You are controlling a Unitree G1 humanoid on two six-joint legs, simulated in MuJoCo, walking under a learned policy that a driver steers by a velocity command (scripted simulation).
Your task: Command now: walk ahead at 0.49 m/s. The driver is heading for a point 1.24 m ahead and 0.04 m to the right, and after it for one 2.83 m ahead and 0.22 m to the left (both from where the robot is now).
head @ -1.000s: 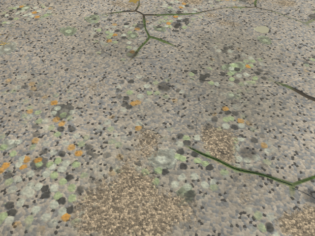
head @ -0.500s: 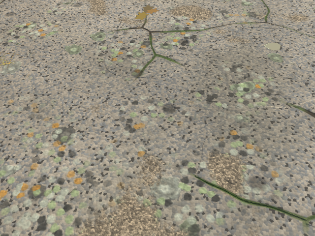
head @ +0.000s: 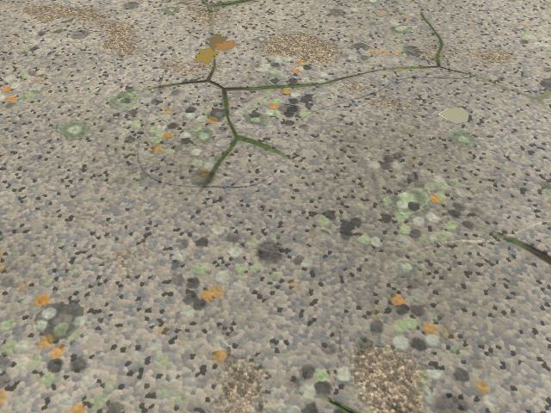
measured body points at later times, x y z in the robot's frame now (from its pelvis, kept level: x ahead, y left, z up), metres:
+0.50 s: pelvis +0.28 -0.08 +0.00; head +0.29 -0.10 +0.45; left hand +0.33 +0.18 -0.12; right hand +0.37 -0.35 -0.14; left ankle +0.28 +0.08 -0.66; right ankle +0.30 -0.16 -0.74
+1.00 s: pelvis +0.55 -0.01 -0.01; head +0.58 +0.00 +0.44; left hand +0.59 +0.25 -0.15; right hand +0.67 -0.28 -0.13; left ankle +0.61 +0.07 -0.74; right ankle +0.46 -0.16 -0.65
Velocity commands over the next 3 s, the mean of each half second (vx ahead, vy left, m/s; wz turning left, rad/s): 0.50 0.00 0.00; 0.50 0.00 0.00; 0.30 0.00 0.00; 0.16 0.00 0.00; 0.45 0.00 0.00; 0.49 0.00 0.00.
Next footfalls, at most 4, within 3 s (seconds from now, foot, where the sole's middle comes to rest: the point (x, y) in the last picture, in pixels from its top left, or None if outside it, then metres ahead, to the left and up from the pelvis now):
0.30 right None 0.34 -0.17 -0.78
0.86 left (250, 361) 0.65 0.07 -0.78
1.38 right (325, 267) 0.94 -0.15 -0.78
1.78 left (251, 319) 0.78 0.07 -0.78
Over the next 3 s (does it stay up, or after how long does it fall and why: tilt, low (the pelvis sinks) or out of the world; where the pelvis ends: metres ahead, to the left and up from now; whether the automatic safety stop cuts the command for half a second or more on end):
stays up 1.30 -0.05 -0.01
